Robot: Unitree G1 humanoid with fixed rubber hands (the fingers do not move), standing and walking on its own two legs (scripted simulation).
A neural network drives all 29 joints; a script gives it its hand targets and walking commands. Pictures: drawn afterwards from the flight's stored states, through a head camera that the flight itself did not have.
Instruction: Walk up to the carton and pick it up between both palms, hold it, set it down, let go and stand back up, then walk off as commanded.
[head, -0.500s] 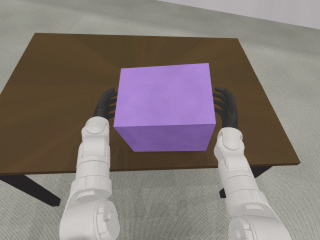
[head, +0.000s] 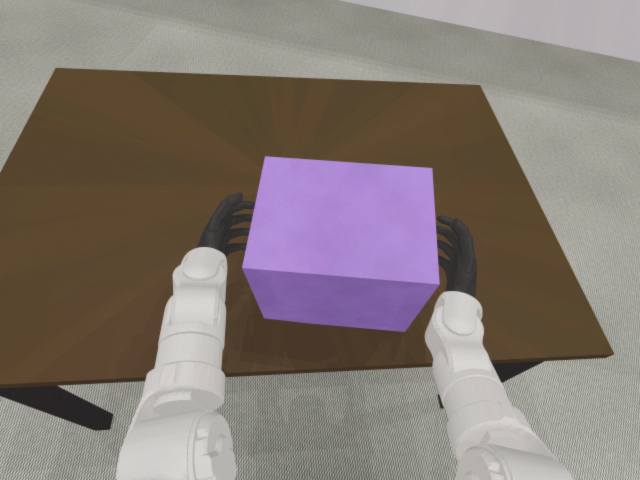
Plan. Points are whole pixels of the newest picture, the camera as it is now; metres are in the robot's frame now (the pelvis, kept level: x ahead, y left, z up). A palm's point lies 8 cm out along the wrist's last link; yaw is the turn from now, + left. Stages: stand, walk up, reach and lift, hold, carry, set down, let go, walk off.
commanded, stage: set down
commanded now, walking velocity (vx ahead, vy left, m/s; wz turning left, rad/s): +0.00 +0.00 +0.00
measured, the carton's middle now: (340, 251) +0.42 -0.05 -0.04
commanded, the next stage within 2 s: none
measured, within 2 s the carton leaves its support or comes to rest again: rests again in 1.08 s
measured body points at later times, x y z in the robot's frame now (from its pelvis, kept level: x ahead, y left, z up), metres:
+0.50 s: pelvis +0.05 +0.00 +0.00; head +0.15 +0.02 +0.44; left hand +0.47 +0.13 +0.00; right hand +0.39 -0.17 +0.00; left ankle +0.06 +0.09 -0.75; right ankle -0.05 -0.11 -0.74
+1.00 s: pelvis +0.05 +0.00 +0.00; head +0.15 +0.04 +0.44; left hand +0.47 +0.12 -0.01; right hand +0.37 -0.18 +0.00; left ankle +0.05 +0.09 -0.76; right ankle -0.06 -0.12 -0.74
